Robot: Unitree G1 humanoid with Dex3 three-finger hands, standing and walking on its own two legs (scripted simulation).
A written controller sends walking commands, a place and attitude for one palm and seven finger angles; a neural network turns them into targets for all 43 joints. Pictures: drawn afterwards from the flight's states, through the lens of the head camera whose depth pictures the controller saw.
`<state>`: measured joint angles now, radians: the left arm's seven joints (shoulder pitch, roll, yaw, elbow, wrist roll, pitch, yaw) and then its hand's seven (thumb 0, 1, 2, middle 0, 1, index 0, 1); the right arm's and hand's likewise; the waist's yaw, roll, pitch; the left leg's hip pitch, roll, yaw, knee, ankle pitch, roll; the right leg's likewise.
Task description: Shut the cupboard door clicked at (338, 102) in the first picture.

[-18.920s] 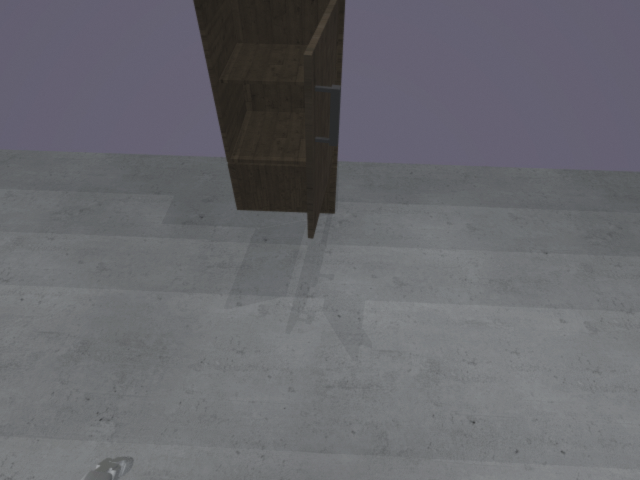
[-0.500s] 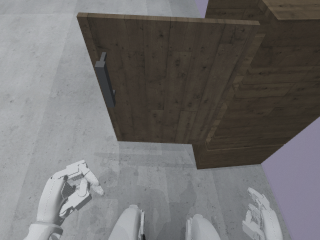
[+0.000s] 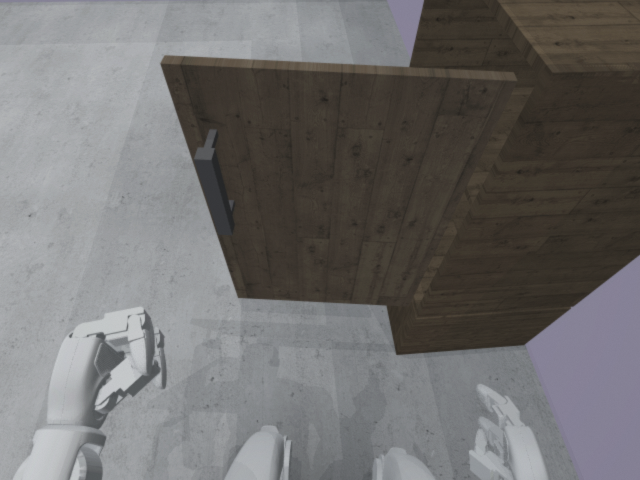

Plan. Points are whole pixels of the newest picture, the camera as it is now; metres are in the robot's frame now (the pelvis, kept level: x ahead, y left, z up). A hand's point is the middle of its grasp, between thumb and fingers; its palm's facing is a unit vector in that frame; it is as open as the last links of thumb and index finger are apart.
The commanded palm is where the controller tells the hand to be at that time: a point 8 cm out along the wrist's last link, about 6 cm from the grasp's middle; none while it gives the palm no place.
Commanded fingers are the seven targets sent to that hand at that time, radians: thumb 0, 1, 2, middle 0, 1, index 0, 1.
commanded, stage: raise the hand and make a fist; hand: left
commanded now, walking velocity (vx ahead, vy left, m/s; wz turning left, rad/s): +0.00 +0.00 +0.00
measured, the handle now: (219, 185) +0.49 +0.19 +0.05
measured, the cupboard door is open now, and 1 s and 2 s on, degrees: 83 83 83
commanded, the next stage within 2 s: bring the fist close to the handle in 0.34 s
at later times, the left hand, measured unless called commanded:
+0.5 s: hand (188, 380) +0.22 +0.16 +0.04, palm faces -0.01 -1.00 -0.04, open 3.1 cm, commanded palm +0.21 +0.22 +0.05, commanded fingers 0.00 0.90 0.90 -1.30 -1.50 -1.30 -1.50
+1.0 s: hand (198, 295) +0.31 +0.17 +0.06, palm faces +0.03 -1.00 -0.05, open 3.1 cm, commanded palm +0.29 +0.22 +0.05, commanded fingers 0.00 0.90 0.90 -1.30 -1.50 -1.30 -1.50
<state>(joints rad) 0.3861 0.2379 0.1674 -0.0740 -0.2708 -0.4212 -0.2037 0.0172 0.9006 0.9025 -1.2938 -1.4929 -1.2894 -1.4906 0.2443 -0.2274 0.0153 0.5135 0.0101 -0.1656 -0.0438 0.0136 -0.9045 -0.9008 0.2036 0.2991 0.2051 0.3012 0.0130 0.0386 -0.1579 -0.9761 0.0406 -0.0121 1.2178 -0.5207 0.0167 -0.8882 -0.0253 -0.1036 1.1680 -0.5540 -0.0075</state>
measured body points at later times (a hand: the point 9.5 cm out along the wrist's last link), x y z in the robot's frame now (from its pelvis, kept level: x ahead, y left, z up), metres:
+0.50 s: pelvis +0.00 -0.01 +0.00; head +0.06 -0.02 +0.45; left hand +0.21 +0.22 +0.05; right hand +0.18 -0.25 -0.08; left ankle +0.04 +0.11 -0.64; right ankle +0.01 -0.12 -0.64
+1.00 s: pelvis +0.00 -0.01 +0.01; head +0.07 -0.01 +0.45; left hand +0.30 +0.23 +0.06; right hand +0.15 -0.26 -0.09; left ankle +0.04 +0.11 -0.64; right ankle +0.01 -0.12 -0.64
